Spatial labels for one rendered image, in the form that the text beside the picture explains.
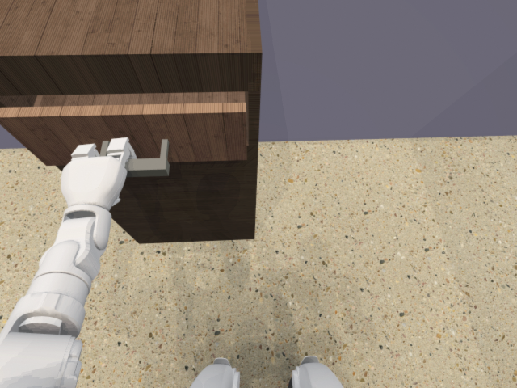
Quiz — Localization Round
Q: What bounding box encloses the robot shin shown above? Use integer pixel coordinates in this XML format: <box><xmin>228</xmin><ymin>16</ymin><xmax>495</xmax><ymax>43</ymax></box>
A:
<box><xmin>213</xmin><ymin>358</ymin><xmax>231</xmax><ymax>366</ymax></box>
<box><xmin>299</xmin><ymin>356</ymin><xmax>319</xmax><ymax>368</ymax></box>

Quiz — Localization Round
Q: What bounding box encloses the left robot hand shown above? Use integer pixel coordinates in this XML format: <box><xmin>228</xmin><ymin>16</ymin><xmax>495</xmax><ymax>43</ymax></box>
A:
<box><xmin>61</xmin><ymin>137</ymin><xmax>137</xmax><ymax>212</ymax></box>

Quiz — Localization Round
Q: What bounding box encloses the robot right shin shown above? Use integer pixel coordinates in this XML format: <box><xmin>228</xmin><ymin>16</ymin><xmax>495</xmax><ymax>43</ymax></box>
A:
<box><xmin>299</xmin><ymin>356</ymin><xmax>319</xmax><ymax>368</ymax></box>

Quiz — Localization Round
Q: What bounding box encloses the robot left upper arm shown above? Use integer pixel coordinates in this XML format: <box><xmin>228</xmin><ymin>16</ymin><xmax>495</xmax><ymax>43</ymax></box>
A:
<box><xmin>0</xmin><ymin>332</ymin><xmax>83</xmax><ymax>388</ymax></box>

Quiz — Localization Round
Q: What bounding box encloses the robot left shin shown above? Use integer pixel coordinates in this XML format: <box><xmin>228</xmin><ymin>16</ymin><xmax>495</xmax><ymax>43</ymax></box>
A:
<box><xmin>213</xmin><ymin>358</ymin><xmax>231</xmax><ymax>366</ymax></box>

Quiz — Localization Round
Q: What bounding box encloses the left robot forearm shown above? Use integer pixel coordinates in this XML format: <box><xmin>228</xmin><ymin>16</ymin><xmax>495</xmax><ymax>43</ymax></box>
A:
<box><xmin>0</xmin><ymin>204</ymin><xmax>111</xmax><ymax>345</ymax></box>

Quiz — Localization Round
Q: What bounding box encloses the drawer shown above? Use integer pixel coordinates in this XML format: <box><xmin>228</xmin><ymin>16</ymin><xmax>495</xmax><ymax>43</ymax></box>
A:
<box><xmin>0</xmin><ymin>91</ymin><xmax>247</xmax><ymax>166</ymax></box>

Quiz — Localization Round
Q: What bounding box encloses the cabinet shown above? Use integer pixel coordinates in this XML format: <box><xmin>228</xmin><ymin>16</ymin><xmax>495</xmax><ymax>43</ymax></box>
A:
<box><xmin>0</xmin><ymin>0</ymin><xmax>263</xmax><ymax>244</ymax></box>

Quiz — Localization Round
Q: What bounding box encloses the handle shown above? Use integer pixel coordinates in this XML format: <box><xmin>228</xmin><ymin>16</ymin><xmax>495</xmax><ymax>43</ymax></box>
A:
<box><xmin>99</xmin><ymin>139</ymin><xmax>170</xmax><ymax>177</ymax></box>

